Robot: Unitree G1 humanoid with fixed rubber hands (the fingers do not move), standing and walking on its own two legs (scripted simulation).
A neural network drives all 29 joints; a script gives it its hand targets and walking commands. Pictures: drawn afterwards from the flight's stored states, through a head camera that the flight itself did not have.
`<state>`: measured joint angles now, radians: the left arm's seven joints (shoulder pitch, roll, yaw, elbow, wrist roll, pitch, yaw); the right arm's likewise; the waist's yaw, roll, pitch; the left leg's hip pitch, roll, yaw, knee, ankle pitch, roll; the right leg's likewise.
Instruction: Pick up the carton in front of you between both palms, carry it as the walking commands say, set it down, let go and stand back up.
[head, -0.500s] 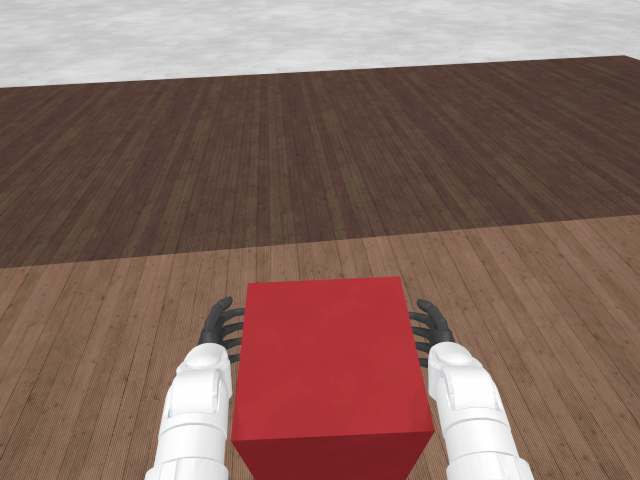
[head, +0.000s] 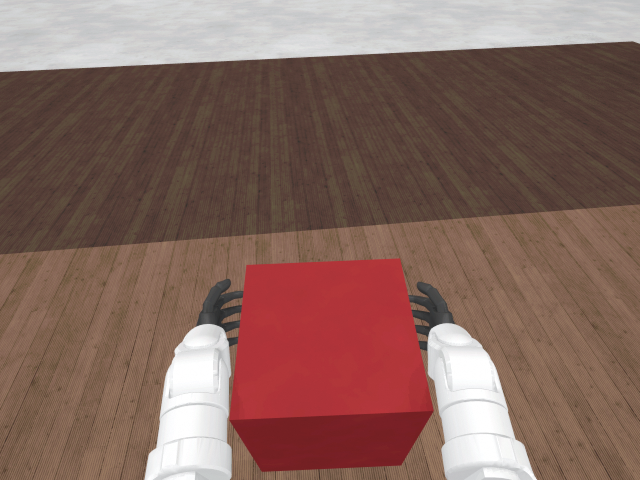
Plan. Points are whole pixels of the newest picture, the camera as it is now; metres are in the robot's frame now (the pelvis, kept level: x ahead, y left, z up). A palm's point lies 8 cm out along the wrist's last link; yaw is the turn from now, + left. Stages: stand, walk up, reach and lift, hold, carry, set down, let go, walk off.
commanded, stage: reach and lift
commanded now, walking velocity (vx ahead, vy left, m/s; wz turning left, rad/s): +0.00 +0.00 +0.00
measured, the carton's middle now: (327, 370) +0.29 +0.00 -0.05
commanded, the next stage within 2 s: hold in 0.40 s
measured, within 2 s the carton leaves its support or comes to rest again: neither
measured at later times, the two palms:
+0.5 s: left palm (207, 330) +0.30 +0.15 +0.05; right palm (441, 331) +0.29 -0.15 +0.04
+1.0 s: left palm (204, 327) +0.29 +0.15 +0.06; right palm (443, 327) +0.29 -0.15 +0.05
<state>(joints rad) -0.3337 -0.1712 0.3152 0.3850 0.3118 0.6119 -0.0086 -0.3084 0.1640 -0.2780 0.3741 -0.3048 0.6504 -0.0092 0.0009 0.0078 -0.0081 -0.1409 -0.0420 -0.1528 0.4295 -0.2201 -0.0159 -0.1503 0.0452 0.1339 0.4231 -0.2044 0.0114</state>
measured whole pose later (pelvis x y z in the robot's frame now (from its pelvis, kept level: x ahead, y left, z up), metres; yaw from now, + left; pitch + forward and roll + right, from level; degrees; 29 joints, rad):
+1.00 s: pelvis +0.00 +0.00 +0.00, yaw +0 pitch -7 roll +0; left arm -0.34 -0.17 0.30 0.30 0.31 0.72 -0.02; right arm -0.31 0.16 -0.26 0.28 -0.30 0.76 0.00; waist 0.01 0.01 0.01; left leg -0.06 -0.04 -0.14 0.39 -0.20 -0.01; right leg -0.07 0.04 0.13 0.38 -0.18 0.01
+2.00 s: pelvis +0.00 +0.00 +0.00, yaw +1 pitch -2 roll -1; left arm -0.29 -0.16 0.23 0.17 0.25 0.77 0.01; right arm -0.27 0.15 -0.21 0.16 -0.25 0.81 -0.02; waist -0.01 0.00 -0.07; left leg -0.21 -0.01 -0.09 0.52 -0.41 -0.01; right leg -0.19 0.02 0.07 0.45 -0.33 0.01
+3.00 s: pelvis +0.50 +0.06 +0.01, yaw -1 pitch +5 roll -2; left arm 0.03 -0.13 0.04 -0.55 0.06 1.14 0.11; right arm 0.02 0.13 -0.03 -0.53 -0.03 1.17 -0.15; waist -0.04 0.00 -0.12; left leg -0.06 0.04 0.21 0.25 -0.27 0.03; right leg -0.60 -0.10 -0.14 0.68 -0.12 -0.01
